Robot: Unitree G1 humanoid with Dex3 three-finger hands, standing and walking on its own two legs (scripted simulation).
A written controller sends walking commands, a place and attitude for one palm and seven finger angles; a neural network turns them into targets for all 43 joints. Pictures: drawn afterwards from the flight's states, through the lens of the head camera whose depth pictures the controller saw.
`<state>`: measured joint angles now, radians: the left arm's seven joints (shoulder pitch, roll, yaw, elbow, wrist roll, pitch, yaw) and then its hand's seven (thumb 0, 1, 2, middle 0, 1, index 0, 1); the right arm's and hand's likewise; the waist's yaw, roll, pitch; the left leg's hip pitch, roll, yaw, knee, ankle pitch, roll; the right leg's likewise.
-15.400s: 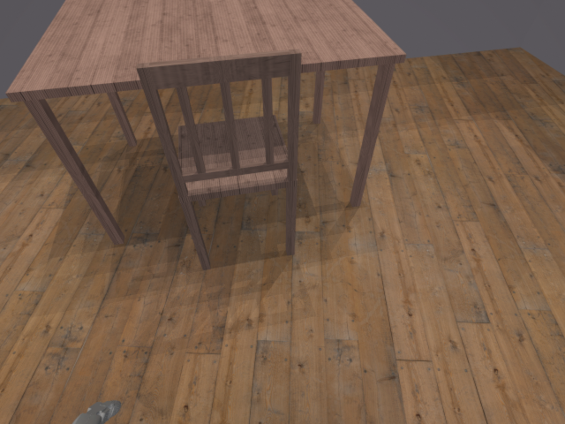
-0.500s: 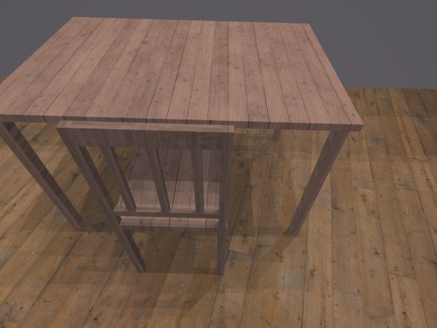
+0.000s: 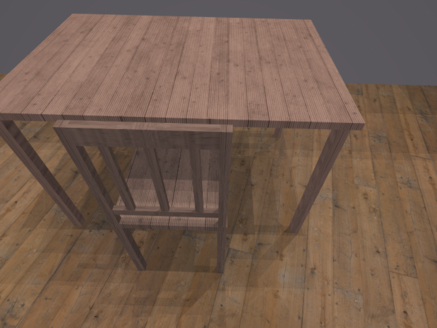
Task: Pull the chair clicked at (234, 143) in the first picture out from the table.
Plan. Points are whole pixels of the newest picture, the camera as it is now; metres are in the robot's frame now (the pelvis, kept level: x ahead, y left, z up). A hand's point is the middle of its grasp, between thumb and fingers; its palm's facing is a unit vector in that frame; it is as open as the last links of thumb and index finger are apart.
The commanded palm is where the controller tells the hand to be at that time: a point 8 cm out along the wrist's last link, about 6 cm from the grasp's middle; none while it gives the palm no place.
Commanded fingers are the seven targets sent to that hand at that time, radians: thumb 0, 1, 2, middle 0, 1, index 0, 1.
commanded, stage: look again from close up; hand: left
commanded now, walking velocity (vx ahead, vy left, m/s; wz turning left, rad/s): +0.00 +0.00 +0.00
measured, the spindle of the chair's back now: (158, 181) +0.49 +0.20 -0.11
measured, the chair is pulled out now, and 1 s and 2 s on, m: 0.00 0.00 0.00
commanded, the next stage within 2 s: shuffle to correct the standing spot in 0.50 s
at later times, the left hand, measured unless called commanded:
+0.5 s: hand out of the picture +0.02 +0.18 -0.17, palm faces +0.02 -0.97 -0.23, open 7.3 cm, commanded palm none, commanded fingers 0.00 0.90 0.90 -0.20 -0.30 -0.20 -0.30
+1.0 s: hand out of the picture +0.01 +0.15 -0.19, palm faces +0.07 -0.99 -0.15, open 7.3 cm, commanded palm none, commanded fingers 0.00 0.90 0.90 -0.20 -0.30 -0.20 -0.30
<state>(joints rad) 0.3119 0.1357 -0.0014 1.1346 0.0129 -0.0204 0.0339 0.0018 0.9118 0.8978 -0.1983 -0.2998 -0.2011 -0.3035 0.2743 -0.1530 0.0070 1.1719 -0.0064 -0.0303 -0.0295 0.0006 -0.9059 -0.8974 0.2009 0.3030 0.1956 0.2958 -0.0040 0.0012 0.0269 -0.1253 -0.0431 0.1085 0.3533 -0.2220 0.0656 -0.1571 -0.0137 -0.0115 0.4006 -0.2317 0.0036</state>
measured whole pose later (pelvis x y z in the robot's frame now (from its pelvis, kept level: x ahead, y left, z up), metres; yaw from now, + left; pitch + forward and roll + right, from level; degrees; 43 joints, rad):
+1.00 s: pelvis +0.06 -0.01 -0.01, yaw +1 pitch +0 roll -1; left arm 0.35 0.14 0.00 1.16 0.01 -0.01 0.03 0.00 0.91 0.90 -0.20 -0.30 -0.20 -0.30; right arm 0.29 -0.13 0.02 1.18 -0.01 -0.02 -0.04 0.00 -0.91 -0.90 0.20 0.30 0.20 0.30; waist 0.01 -0.02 0.02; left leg -0.10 -0.02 0.08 0.45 -0.34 0.05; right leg -0.11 0.01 -0.03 0.45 -0.33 -0.01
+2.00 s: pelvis -0.04 +0.00 +0.00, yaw +1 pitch -2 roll -1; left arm 0.20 0.29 -0.01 1.01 0.01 0.00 0.01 0.01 0.91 0.90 -0.20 -0.30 -0.20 -0.30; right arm 0.18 -0.25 0.01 1.05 -0.02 0.00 0.01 0.00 -0.90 -0.90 0.20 0.30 0.20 0.30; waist 0.00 -0.02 0.03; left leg -0.23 -0.03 0.00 0.47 -0.21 0.04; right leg -0.20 0.00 -0.02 0.44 -0.20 0.00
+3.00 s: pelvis -0.03 +0.03 +0.00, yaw +0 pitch -2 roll +0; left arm 0.34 0.14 -0.01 1.11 0.01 -0.01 0.04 0.00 0.91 0.90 -0.20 -0.30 -0.20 -0.30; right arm 0.27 -0.14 -0.01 1.15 0.00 -0.01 -0.02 0.00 -0.91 -0.90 0.20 0.30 0.20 0.30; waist 0.00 -0.02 0.03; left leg -0.19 -0.08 0.05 0.42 -0.20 0.09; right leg -0.19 -0.04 0.04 0.42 -0.20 0.05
